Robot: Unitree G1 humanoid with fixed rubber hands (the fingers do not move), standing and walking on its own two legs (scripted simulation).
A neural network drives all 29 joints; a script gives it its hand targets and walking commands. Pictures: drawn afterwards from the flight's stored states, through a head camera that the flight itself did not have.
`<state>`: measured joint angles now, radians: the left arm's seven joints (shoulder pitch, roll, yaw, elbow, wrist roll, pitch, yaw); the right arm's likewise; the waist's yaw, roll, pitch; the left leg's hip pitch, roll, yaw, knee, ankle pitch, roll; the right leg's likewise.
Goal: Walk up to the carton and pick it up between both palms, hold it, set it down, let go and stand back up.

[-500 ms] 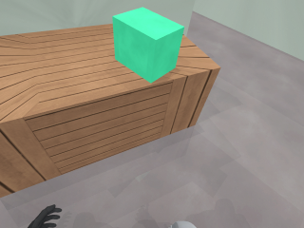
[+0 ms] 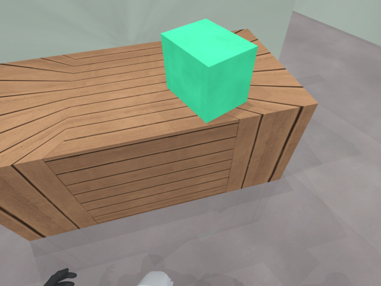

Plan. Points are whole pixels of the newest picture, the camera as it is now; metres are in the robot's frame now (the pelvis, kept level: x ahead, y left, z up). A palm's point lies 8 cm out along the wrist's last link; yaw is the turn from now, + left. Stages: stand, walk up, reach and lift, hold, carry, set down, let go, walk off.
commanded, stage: walk up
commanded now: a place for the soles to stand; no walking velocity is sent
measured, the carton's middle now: (206, 69) +0.89 -0.01 -0.04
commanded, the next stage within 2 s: none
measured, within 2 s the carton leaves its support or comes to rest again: neither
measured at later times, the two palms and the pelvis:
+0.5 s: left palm out of the picture +0.11 +0.33 -0.11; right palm (338, 268) +0.19 -0.29 -0.07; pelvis +0.07 +0.02 -0.01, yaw +10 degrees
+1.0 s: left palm out of the picture +0.13 +0.25 -0.09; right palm (348, 225) +0.29 -0.36 -0.09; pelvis +0.15 -0.06 -0.01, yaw +12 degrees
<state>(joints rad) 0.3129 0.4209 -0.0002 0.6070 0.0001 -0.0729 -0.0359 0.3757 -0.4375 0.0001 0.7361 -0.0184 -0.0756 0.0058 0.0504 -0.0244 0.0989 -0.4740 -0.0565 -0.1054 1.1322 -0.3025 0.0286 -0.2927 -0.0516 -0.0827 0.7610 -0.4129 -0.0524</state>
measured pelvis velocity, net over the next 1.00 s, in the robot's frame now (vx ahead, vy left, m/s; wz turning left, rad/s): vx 0.15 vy -0.06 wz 0.20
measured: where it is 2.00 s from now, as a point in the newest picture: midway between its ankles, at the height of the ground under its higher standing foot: (214, 271)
